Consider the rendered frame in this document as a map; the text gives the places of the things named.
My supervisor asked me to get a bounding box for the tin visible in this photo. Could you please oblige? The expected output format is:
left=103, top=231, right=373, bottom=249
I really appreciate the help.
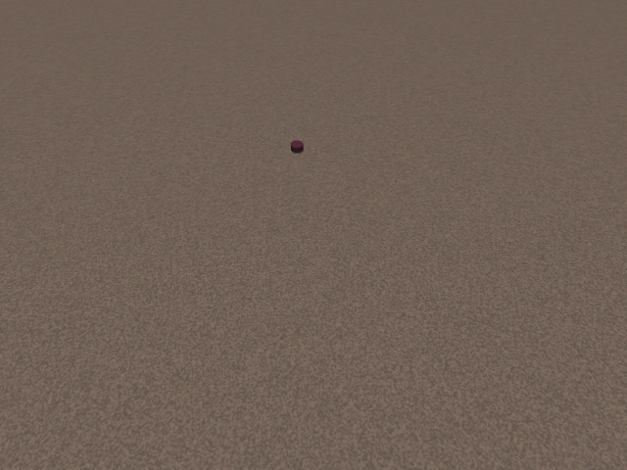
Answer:
left=291, top=140, right=304, bottom=153

